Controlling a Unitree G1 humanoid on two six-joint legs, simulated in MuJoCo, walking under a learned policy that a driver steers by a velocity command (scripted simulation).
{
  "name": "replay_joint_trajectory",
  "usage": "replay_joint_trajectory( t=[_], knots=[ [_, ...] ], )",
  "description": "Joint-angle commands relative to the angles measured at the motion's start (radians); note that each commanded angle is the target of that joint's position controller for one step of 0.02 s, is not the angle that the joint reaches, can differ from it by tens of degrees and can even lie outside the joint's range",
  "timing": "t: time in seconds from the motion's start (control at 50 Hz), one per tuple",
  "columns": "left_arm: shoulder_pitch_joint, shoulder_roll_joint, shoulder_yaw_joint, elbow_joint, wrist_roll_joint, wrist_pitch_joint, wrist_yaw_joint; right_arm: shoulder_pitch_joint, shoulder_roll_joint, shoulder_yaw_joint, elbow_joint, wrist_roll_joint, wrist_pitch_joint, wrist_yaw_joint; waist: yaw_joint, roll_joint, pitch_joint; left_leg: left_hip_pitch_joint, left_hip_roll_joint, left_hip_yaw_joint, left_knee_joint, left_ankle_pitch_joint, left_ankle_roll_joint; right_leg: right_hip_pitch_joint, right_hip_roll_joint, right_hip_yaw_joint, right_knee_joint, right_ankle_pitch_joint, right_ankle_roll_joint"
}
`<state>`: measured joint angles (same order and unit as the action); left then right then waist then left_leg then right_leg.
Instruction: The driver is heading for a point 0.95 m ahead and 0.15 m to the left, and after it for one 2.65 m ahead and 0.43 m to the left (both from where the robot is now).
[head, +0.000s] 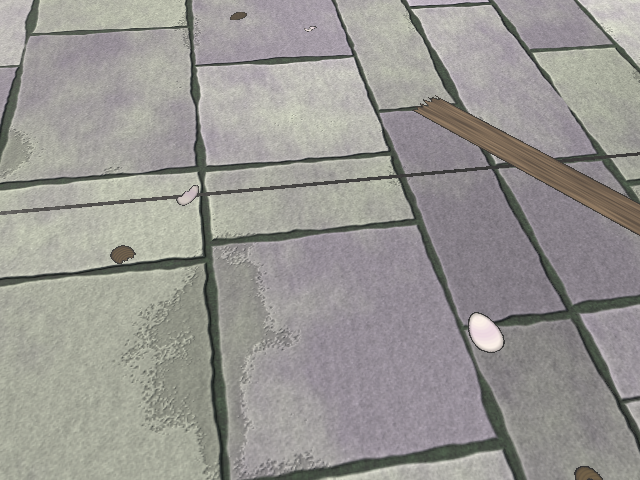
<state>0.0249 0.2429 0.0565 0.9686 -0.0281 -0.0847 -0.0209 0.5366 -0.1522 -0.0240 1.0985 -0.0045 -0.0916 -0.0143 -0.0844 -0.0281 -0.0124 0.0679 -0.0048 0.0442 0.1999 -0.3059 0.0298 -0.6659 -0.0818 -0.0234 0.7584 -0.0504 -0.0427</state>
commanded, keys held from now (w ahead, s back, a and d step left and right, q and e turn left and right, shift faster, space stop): w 0.32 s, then w+q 0.22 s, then q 0.42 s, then no key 0.04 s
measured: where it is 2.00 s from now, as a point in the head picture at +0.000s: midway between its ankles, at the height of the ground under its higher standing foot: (242, 359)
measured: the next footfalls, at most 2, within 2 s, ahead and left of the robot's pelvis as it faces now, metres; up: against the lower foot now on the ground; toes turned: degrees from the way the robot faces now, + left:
right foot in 0.16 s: +0.29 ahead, -0.14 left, +0.00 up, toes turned -3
left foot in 0.70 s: +0.59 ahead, +0.11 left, +0.00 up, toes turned +12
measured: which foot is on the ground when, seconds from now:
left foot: down 0.00-0.18, up 0.20-0.68, down 0.70-1.00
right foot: up 0.00-0.14, down 0.16-0.72, up 0.74-1.00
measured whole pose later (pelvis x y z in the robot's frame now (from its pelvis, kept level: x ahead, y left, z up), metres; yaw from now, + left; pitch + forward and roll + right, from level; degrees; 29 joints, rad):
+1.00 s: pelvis +0.49 +0.02 -0.01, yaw +18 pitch +4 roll -1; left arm 0.08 0.29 0.06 0.82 0.01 -0.02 0.06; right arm 0.17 -0.28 -0.08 0.73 0.00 -0.02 -0.01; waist -0.02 -0.02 0.04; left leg -0.42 -0.11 -0.08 0.45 -0.09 0.09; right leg -0.65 -0.05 0.10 0.99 -0.33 0.07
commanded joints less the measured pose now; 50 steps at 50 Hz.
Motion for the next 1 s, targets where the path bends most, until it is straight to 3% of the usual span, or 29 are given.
replay_joint_trajectory(
  t=[0.02, 0.06, 0.1, 0.12, 0.14, 0.16, 0.18, 0.2, 0.22, 0.24, 0.26, 0.28, 0.34, 0.4, 0.5, 0.54, 0.6, 0.64, 0.68, 0.7, 0.72, 0.74, 0.76, 0.78, 0.8, 0.82, 0.88, 0.92, 1.0],
  knots=[
    [-0.201, 0.006, -0.018, -0.108, -0.006, -0.012, -0.016, 0.052, -0.177, -0.032, -0.027, 0.009, -0.008, -0.009, -0.004, 0.139, 0.175, -0.107, 0.222, -0.116, -0.11, 0.311, 0.14, -0.01, 0.038, -0.051, -0.132, 0.063, -0.002],
    [-0.23, 0.025, -0.018, -0.132, -0.009, -0.015, -0.026, 0.051, -0.18, -0.038, -0.021, 0.017, -0.006, -0.008, 0.008, 0.145, 0.184, -0.046, 0.251, -0.105, -0.087, 0.373, 0.132, -0.003, 0.037, -0.04, -0.182, 0.048, -0.026],
    [-0.196, 0.061, -0.005, -0.139, -0.006, -0.022, -0.032, 0.023, -0.198, -0.047, -0.026, 0.018, -0.001, -0.008, 0.053, 0.158, 0.141, 0.012, 0.267, -0.081, -0.001, 0.613, 0.112, 0.087, 0.064, -0.052, -0.216, 0.003, -0.06],
    [-0.13, 0.09, 0.009, -0.127, -0.004, -0.024, -0.031, 0.007, -0.213, -0.052, -0.031, 0.016, 0.003, -0.009, 0.096, 0.182, 0.081, 0.028, 0.269, -0.067, 0.088, 0.825, 0.101, 0.198, 0.098, -0.074, -0.211, -0.019, -0.077],
    [0.028, 0.129, 0.033, -0.083, -0.006, -0.023, -0.025, -0.017, -0.212, -0.052, -0.039, 0.013, 0.01, -0.009, 0.178, 0.192, -0.012, 0.002, 0.242, -0.036, 0.257, 0.987, 0.08, 0.393, 0.133, -0.094, -0.212, -0.018, -0.103],
    [0.221, 0.177, 0.058, -0.03, -0.008, -0.017, -0.015, -0.047, -0.211, -0.049, -0.057, 0.008, 0.011, -0.007, 0.265, 0.186, -0.121, -0.161, 0.204, -0.021, 0.488, 0.929, 0.048, 0.684, 0.082, -0.029, -0.195, -0.007, -0.14],
    [0.395, 0.278, 0.082, -0.002, 0.022, -0.009, -0.002, 0.023, -0.114, -0.023, -0.082, 0.0, -0.001, 0.006, 0.254, -0.035, -0.31, -0.539, 0.069, 0.002, 0.902, 0.465, -0.009, 1.096, -0.202, 0.384, -0.217, -0.155, -0.268],
    [0.415, 0.243, 0.063, 0.014, 0.025, -0.003, -0.006, 0.053, -0.043, -0.002, -0.067, 0.022, -0.031, 0.017, 0.222, -0.207, -0.453, -0.699, -0.055, -0.138, 1.173, -0.218, -0.019, 1.167, -0.347, 0.806, -0.45, -0.309, -0.346],
    [0.31, 0.174, 0.042, 0.004, 0.015, -0.009, -0.011, -0.049, -0.13, -0.029, -0.098, 0.051, -0.052, 0.019, 0.212, -0.16, -0.29, -0.802, 0.012, -0.191, 1.259, -0.188, 0.011, 1.032, -0.291, 0.706, -0.489, -0.335, -0.284],
    [0.208, 0.119, 0.025, -0.02, 0.011, -0.014, -0.012, -0.144, -0.166, -0.037, -0.13, 0.063, -0.06, 0.013, 0.181, -0.093, -0.154, -0.818, 0.067, -0.145, 1.247, -0.108, 0.03, 0.849, -0.259, 0.528, -0.501, -0.251, -0.244],
    [0.131, 0.083, 0.012, -0.03, 0.02, -0.024, -0.02, -0.183, -0.167, -0.043, -0.137, 0.052, -0.056, 0.002, 0.136, 0.005, -0.077, -0.762, 0.115, -0.124, 1.182, -0.024, 0.034, 0.669, -0.221, 0.404, -0.532, -0.138, -0.217],
    [0.095, 0.05, 0.003, -0.028, 0.03, -0.033, -0.026, -0.175, -0.161, -0.056, -0.135, 0.035, -0.04, -0.008, 0.093, 0.004, -0.047, -0.691, 0.15, -0.127, 1.118, 0.022, 0.04, 0.551, -0.177, 0.312, -0.556, -0.083, -0.193],
    [0.121, 0.056, 0.0, 0.003, 0.034, -0.037, -0.019, -0.137, -0.1, -0.055, -0.138, 0.036, 0.002, -0.015, 0.044, -0.041, 0.012, -0.633, 0.177, -0.119, 1.02, 0.05, 0.04, 0.405, -0.136, 0.193, -0.632, -0.071, -0.194],
    [0.18, 0.1, 0.008, 0.026, 0.042, -0.04, 0.007, -0.254, -0.132, -0.063, -0.185, 0.025, 0.015, -0.013, 0.055, -0.026, 0.063, -0.76, 0.191, -0.124, 0.893, 0.186, 0.011, 0.421, -0.144, 0.124, -0.669, -0.015, -0.196],
    [0.251, 0.126, 0.009, 0.033, 0.038, -0.036, 0.029, -0.428, -0.121, -0.052, -0.243, 0.026, 0.005, 0.016, 0.108, -0.006, 0.075, -0.779, 0.138, -0.095, 0.594, 0.426, 0.016, 0.508, -0.124, -0.013, -0.674, 0.075, -0.143],
    [0.293, 0.136, 0.01, 0.042, 0.032, -0.033, 0.033, -0.501, -0.11, -0.043, -0.27, 0.026, 0.005, 0.029, 0.135, 0.003, 0.095, -0.788, 0.123, -0.068, 0.515, 0.445, 0.021, 0.573, -0.138, -0.045, -0.672, 0.075, -0.133],
    [0.308, 0.146, 0.01, 0.043, 0.031, -0.005, 0.042, -0.57, -0.104, -0.034, -0.319, 0.016, 0.003, 0.055, 0.147, 0.004, 0.115, -0.774, 0.088, -0.014, 0.418, 0.393, 0.031, 0.665, -0.154, -0.111, -0.561, 0.309, -0.107],
    [0.291, 0.177, 0.019, 0.029, 0.024, 0.018, 0.054, -0.539, -0.138, -0.046, -0.343, 0.013, 0.003, 0.072, 0.117, -0.04, 0.063, -0.695, 0.04, 0.031, 0.405, 0.29, 0.053, 0.717, -0.169, -0.129, -0.432, 0.576, -0.081],
    [0.253, 0.194, 0.025, 0.003, 0.018, 0.039, 0.068, -0.34, -0.209, -0.081, -0.31, 0.014, 0.0, 0.082, 0.015, -0.062, -0.048, -0.466, -0.039, 0.066, 0.343, 0.269, 0.091, 0.715, -0.142, -0.151, -0.163, 0.736, -0.037],
    [0.259, 0.19, 0.022, -0.013, 0.021, 0.04, 0.068, -0.23, -0.279, -0.11, -0.289, 0.013, 0.0, 0.07, -0.037, -0.014, -0.114, -0.262, -0.028, 0.004, 0.268, 0.455, 0.127, 0.607, -0.083, -0.167, 0.071, 0.578, 0.015],
    [0.328, 0.102, -0.005, -0.052, 0.069, 0.024, 0.059, -0.188, -0.383, -0.127, -0.292, 0.001, 0.011, 0.045, 0.027, 0.227, -0.244, 0.064, 0.214, -0.304, 0.385, 0.943, 0.224, 0.301, 0.025, -0.165, 0.431, -0.181, 0.073],
    [0.412, 0.051, -0.03, -0.071, 0.052, -0.006, 0.04, -0.198, -0.399, -0.118, -0.335, -0.014, 0.008, 0.049, 0.065, 0.304, -0.465, 0.322, 0.43, -0.758, 0.292, 1.017, 0.449, 0.04, 0.18, 0.028, 0.725, -0.667, 0.1],
    [0.32, 0.153, -0.002, -0.078, 0.023, -0.022, 0.029, -0.202, -0.333, -0.106, -0.357, -0.014, 0.02, 0.047, 0.008, 0.136, -0.482, 0.263, 0.364, -0.653, 0.256, 0.915, 0.391, 0.017, 0.11, 0.146, 0.759, -0.596, 0.075],
    [0.236, 0.151, 0.0, -0.11, 0.004, -0.021, 0.031, -0.286, -0.285, -0.094, -0.376, 0.0, 0.025, 0.042, 0.024, 0.088, -0.347, 0.13, 0.312, -0.512, 0.238, 0.801, 0.334, -0.029, 0.07, 0.123, 0.699, -0.501, 0.061],
    [0.209, 0.142, 0.003, -0.104, 0.015, -0.008, 0.045, -0.347, -0.257, -0.086, -0.387, 0.015, 0.031, 0.038, 0.056, -0.005, -0.22, -0.044, 0.258, -0.419, 0.201, 0.724, 0.289, -0.022, 0.029, 0.105, 0.618, -0.441, 0.07],
    [0.202, 0.155, 0.013, -0.113, 0.023, 0.011, 0.059, -0.381, -0.241, -0.081, -0.397, 0.015, 0.037, 0.033, 0.084, 0.006, -0.16, -0.185, 0.231, -0.382, 0.168, 0.662, 0.274, 0.027, 0.009, 0.105, 0.551, -0.408, 0.074],
    [0.235, 0.124, 0.017, -0.132, 0.035, 0.052, 0.072, -0.396, -0.261, -0.087, -0.414, -0.01, 0.041, 0.028, 0.131, 0.076, -0.131, -0.371, 0.175, -0.328, 0.126, 0.635, 0.265, 0.14, 0.022, 0.09, 0.421, -0.361, 0.085],
    [0.215, 0.115, 0.017, -0.146, 0.04, 0.058, 0.082, -0.383, -0.279, -0.094, -0.424, -0.003, 0.046, 0.015, 0.125, 0.093, -0.148, -0.365, 0.166, -0.328, 0.134, 0.621, 0.258, 0.119, 0.038, 0.094, 0.328, -0.32, 0.102],
    [0.154, 0.121, 0.02, -0.171, 0.036, 0.072, 0.086, -0.389, -0.273, -0.09, -0.451, 0.007, 0.075, -0.012, 0.1, 0.128, -0.159, -0.356, 0.15, -0.365, 0.128, 0.295, 0.216, 0.096, 0.043, 0.113, 0.19, -0.218, 0.121]
  ],
)
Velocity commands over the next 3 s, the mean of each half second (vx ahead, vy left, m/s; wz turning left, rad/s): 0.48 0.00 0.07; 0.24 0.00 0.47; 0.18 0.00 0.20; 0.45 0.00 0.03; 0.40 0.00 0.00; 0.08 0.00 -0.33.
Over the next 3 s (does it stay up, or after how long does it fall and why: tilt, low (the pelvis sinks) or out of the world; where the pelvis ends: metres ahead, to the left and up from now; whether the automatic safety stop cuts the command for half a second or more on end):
stays up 1.11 0.21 -0.01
